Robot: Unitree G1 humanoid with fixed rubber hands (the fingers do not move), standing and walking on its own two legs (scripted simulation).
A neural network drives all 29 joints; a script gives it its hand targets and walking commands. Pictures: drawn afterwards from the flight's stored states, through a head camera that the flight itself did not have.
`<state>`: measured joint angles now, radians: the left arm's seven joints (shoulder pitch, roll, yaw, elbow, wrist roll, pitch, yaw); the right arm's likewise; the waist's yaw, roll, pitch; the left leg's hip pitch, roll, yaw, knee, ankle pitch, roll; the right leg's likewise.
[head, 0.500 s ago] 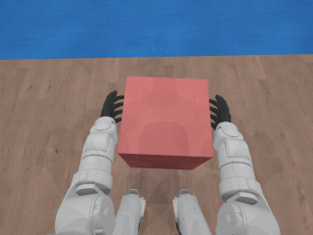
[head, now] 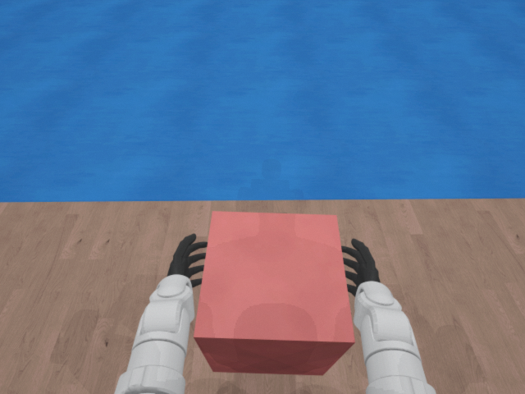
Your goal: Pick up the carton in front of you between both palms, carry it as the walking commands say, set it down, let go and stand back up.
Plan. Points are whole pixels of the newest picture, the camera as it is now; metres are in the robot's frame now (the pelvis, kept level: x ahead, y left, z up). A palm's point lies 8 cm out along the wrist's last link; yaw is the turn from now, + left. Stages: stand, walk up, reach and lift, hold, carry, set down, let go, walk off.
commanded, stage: reach and lift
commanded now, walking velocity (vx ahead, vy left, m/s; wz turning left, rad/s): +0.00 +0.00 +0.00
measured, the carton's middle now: (270, 298) +0.32 +0.00 -0.08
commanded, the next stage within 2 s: hold in 1.22 s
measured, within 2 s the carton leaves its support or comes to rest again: neither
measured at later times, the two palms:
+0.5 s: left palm (167, 278) +0.29 +0.15 +0.05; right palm (378, 283) +0.29 -0.15 +0.05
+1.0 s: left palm (167, 269) +0.30 +0.15 +0.06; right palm (380, 273) +0.30 -0.15 +0.06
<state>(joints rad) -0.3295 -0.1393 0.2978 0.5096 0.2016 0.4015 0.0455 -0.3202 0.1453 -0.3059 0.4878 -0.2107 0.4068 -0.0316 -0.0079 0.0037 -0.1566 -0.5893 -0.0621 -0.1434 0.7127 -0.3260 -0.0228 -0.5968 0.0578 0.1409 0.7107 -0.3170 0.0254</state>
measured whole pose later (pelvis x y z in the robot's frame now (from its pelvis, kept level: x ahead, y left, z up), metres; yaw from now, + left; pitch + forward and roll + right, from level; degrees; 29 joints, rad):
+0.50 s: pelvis -0.01 +0.00 +0.02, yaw +0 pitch -3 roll +0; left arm -0.33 -0.16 0.31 0.41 0.30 0.61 0.00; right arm -0.33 0.17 -0.31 0.39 -0.30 0.61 0.01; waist 0.00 0.00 -0.01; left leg -0.20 -0.04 -0.14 0.48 -0.23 -0.02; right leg -0.21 0.04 0.14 0.48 -0.22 0.02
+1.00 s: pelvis +0.01 +0.00 +0.03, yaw +0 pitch -4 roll +0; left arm -0.26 -0.15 0.24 0.31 0.28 0.67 0.00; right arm -0.26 0.15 -0.23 0.30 -0.28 0.67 0.00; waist 0.00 0.00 -0.01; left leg -0.10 -0.03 -0.14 0.38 -0.21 -0.02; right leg -0.11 0.04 0.14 0.38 -0.20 0.01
